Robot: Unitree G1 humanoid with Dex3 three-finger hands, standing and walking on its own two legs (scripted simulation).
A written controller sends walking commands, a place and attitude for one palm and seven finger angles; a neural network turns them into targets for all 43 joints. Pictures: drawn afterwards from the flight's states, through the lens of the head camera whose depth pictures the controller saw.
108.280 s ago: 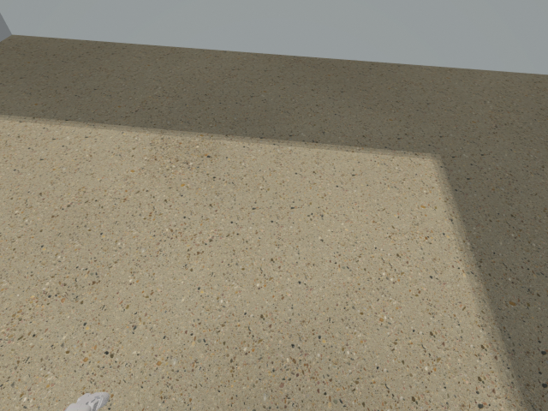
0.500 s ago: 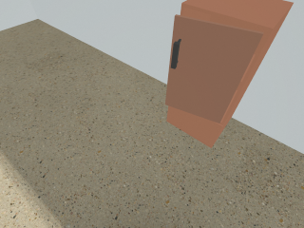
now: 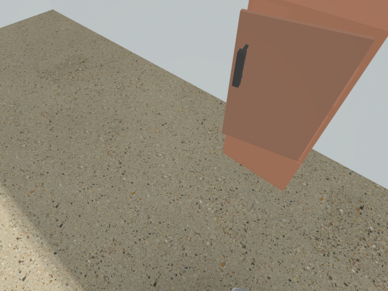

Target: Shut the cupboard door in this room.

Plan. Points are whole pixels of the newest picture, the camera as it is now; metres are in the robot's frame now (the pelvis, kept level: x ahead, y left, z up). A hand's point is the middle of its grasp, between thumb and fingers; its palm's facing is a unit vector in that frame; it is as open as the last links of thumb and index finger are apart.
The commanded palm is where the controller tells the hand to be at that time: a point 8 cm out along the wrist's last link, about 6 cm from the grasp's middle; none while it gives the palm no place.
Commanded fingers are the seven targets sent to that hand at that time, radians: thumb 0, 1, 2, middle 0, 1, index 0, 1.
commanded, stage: turn to face it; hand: left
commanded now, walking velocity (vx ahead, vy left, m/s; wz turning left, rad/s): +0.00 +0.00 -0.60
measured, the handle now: (241, 65) +0.84 -0.11 -0.02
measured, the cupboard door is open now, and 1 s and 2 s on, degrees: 13 13 13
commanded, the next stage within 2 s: take the last steps up to it in 0.58 s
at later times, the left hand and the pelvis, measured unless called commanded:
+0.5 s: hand (116, 272) +0.18 +0.20 -0.16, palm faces -0.18 -0.96 -0.24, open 7.4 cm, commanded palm none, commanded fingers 0.00 0.90 0.90 -0.20 -0.30 -0.20 -0.30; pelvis +0.04 +0.01 +0.01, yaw -14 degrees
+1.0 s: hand (143, 261) +0.20 +0.15 -0.17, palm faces -0.36 -0.92 -0.17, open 7.4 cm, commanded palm none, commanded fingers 0.00 0.90 0.90 -0.20 -0.30 -0.20 -0.30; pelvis +0.09 -0.01 +0.00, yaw -22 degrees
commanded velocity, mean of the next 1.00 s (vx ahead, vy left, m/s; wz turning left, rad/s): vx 0.10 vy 0.00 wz -0.29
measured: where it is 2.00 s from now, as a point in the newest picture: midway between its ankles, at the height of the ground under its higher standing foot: (225, 266)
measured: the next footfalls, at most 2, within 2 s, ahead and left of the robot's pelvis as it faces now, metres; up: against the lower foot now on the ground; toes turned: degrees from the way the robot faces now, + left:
right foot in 0.04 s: +0.08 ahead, -0.12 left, +0.00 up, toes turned -3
left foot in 0.34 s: +0.10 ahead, +0.14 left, +0.00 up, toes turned -8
